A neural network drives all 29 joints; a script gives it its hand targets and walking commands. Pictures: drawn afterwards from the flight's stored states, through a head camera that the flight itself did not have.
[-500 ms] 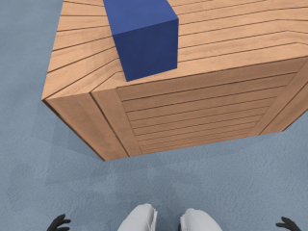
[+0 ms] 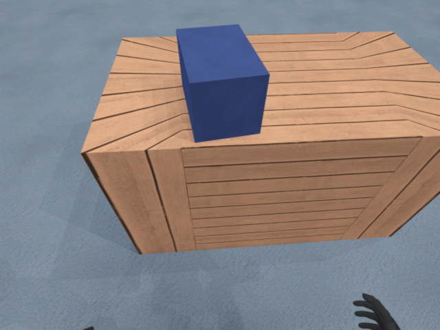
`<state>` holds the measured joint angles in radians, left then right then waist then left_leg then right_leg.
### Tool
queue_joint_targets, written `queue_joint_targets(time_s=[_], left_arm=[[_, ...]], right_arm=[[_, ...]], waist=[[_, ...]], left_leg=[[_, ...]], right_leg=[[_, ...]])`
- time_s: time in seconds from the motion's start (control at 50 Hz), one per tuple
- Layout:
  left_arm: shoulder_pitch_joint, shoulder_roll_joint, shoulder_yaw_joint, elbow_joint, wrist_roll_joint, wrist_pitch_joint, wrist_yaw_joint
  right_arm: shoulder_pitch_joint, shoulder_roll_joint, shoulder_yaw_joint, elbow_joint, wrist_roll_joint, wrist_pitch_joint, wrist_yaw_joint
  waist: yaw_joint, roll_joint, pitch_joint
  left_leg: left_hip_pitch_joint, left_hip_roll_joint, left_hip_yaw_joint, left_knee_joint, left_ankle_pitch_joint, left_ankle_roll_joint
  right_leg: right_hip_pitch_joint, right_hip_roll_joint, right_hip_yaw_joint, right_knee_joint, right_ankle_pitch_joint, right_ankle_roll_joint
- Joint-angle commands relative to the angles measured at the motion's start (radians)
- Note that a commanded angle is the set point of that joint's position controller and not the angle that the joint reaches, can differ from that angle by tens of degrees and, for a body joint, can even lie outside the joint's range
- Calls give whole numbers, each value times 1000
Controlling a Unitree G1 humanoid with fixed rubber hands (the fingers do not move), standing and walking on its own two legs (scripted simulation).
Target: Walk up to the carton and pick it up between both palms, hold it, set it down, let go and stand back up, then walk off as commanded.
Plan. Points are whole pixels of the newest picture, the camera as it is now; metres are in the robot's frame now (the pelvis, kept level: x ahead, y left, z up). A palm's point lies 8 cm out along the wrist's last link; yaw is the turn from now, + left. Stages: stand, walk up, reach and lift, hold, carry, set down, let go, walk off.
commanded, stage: stand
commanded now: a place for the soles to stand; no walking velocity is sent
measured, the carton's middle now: (217, 80) +0.76 +0.04 +0.04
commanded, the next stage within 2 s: none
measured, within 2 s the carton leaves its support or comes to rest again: neither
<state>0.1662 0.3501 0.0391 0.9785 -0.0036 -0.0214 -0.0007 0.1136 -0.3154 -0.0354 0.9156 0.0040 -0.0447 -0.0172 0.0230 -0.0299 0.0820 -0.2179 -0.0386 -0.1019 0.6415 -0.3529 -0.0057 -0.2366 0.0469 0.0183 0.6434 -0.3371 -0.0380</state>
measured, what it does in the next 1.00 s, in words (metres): stands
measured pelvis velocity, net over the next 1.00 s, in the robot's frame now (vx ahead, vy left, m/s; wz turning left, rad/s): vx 0.00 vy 0.02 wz -0.01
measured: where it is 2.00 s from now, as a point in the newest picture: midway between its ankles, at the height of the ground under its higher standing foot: outside the picture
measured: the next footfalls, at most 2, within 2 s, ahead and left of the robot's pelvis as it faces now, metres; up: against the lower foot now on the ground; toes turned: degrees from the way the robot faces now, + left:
none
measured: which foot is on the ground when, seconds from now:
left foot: down 0.00-1.00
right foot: down 0.00-1.00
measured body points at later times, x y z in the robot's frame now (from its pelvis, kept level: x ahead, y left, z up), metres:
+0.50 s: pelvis -0.02 +0.01 +0.02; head -0.01 +0.01 +0.47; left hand +0.09 +0.30 -0.11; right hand +0.04 -0.28 -0.12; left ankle +0.00 +0.13 -0.72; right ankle +0.01 -0.10 -0.72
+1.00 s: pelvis +0.00 +0.02 +0.02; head +0.02 +0.03 +0.47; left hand +0.07 +0.32 -0.12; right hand +0.10 -0.27 -0.11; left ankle +0.00 +0.13 -0.72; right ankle +0.01 -0.10 -0.72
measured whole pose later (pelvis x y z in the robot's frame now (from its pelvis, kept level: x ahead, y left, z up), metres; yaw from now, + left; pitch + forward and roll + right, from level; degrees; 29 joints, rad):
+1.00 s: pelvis +0.00 +0.02 +0.02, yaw -1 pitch -3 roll +0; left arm 0.10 0.33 -0.01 1.17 0.00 -0.03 0.00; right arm 0.05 -0.32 0.00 1.13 -0.01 -0.03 0.00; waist 0.02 -0.01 0.08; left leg -0.10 -0.05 -0.08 0.34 -0.19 0.02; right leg -0.12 0.02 0.05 0.32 -0.16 0.00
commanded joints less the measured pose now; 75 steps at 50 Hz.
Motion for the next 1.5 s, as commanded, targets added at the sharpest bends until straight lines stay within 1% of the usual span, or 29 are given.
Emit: queue_joint_targets(time_s=[0.0,0.04,0.06,0.1,0.12,0.14,0.16,0.18,0.2,0.26,0.28,0.36,0.44,0.48,0.52,0.54,0.58,0.66,0.84,0.88,1.02,1.04,1.22,1.28,1.3,1.34,1.36,1.42,1.48], left_arm=[[-49,223,49,-74,6,-39,9],[-72,226,45,-82,10,-37,8],[-83,216,46,-83,9,-36,5],[-99,211,45,-85,10,-32,5],[-114,225,34,-39,13,-35,3],[-151,235,33,-36,20,-34,5],[-163,220,29,-38,18,-31,2],[-165,212,24,-33,12,-36,5],[-161,217,30,-30,12,-36,4],[-158,212,17,16,3,-40,1],[-132,189,10,29,-2,-38,-1],[-155,230,25,58,4,-33,-1],[-125,201,15,83,-5,-35,-5],[-140,211,23,87,0,-30,-1],[-155,208,10,94,2,-32,1],[-151,193,9,93,-3,-33,-3],[-150,205,12,102,7,-26,-2],[-150,195,4,108,2,-27,-4],[-150,190,-8,117,13,-25,4],[-117,190,-11,129,2,-27,6],[-122,201,-8,121,4,-25,13],[-107,215,-4,131,2,-24,11],[-107,202,-7,124,11,-21,14],[-112,196,-6,117,8,-21,15],[-122,196,-6,117,9,-23,15],[-90,194,-6,116,9,-25,13],[-132,211,1,112,6,-21,20],[-132,190,-5,103,9,-19,18],[-104,208,3,112,8,-17,20]], right_arm=[[-32,-219,-57,-70,13,-11,-10],[-23,-213,-52,-57,19,-8,-8],[-28,-213,-44,-60,15,-10,-6],[-22,-216,-47,-47,17,-6,1],[-57,-193,-33,-6,-13,4,9],[-56,-197,-29,-6,-12,8,11],[-62,-213,-26,5,-11,7,14],[-78,-236,-34,15,-13,3,12],[-69,-212,-21,24,-13,7,12],[-67,-246,-20,66,-8,-1,15],[-61,-237,-14,79,-10,-7,16],[-42,-243,-13,120,-17,-10,16],[-57,-217,3,150,-16,-9,11],[-70,-227,0,148,-17,-13,7],[-58,-217,0,156,-12,-12,10],[-56,-215,5,159,-13,-12,10],[-67,-216,0,165,-10,-8,7],[-79,-230,-1,160,-12,-9,5],[-103,-233,-6,160,-9,-2,7],[-94,-255,-10,161,-6,3,8],[-104,-236,-7,156,-4,3,8],[-98,-226,-6,158,-5,4,8],[-102,-233,-9,148,-2,6,5],[-115,-248,-11,149,-6,7,1],[-113,-234,-7,143,-7,7,3],[-101,-254,-15,158,-5,10,3],[-108,-219,-5,145,-10,10,3],[-106,-240,-13,145,-3,2,2],[-95,-239,-12,150,-4,10,1]], waist=[[-34,47,-87],[-42,-19,-81],[-48,11,-78],[-55,-18,-84],[-25,-60,-47],[-53,-102,-55],[-43,-64,-83],[-47,-32,-68],[-27,-59,-65],[-28,-71,-60],[-21,-28,-69],[-15,-25,-78],[6,45,-97],[5,74,-88],[-5,34,-100],[-1,80,-98],[-7,59,-111],[-9,92,-97],[-21,12,-113],[-24,61,-121],[-16,41,-131],[-22,4,-138],[-26,26,-107],[-8,50,-110],[-25,10,-127],[-12,39,-132],[-19,8,-122],[-14,69,-146],[-15,61,-132]], left_leg=[[37,79,-43,-68,289,80],[48,62,-43,-77,202,74],[68,73,-51,-108,195,82],[56,81,-70,-151,137,87],[46,78,-79,-182,123,70],[57,81,-84,-204,101,69],[73,79,-83,-226,105,60],[63,85,-93,-227,125,66],[71,82,-81,-250,139,57],[64,93,-88,-288,163,47],[44,98,-95,-304,154,53],[35,98,-75,-330,163,35],[5,124,-102,-376,158,40],[4,127,-93,-380,197,33],[30,127,-85,-375,228,31],[27,132,-84,-371,256,34],[47,135,-84,-372,247,29],[51,134,-76,-378,243,30],[95,138,-73,-372,264,31],[109,141,-69,-370,293,35],[124,140,-67,-361,393,38],[128,146,-74,-371,386,43],[124,134,-73,-380,398,34],[119,135,-65,-366,403,31],[139,136,-62,-368,413,27],[140,136,-59,-357,418,31],[120,139,-67,-360,428,33],[136,140,-57,-357,441,28],[126,141,-54,-359,410,33]], right_leg=[[-12,-197,231,-242,250,-82],[-44,-205,230,-273,166,-94],[-58,-198,235,-286,141,-79],[-46,-177,202,-293,66,-70],[-44,-188,237,-370,-34,-44],[-32,-191,233,-384,-63,-40],[-16,-181,218,-385,-88,-27],[-7,-191,224,-384,-36,-27],[-2,-182,216,-391,-55,-19],[43,-169,193,-404,9,-7],[73,-163,184,-397,17,-1],[122,-164,166,-399,11,3],[187,-156,138,-358,129,3],[192,-156,142,-352,170,0],[183,-156,131,-353,175,5],[191,-160,140,-349,198,7],[178,-153,137,-355,211,5],[168,-150,131,-358,211,15],[152,-158,129,-373,257,18],[157,-156,126,-363,280,23],[188,-159,111,-357,328,25],[188,-159,112,-354,332,26],[189,-158,101,-362,333,27],[182,-160,120,-370,332,24],[190,-160,102,-354,344,28],[197,-160,107,-364,368,25],[206,-160,109,-362,371,27],[222,-171,110,-353,401,21],[214,-164,114,-363,367,18]])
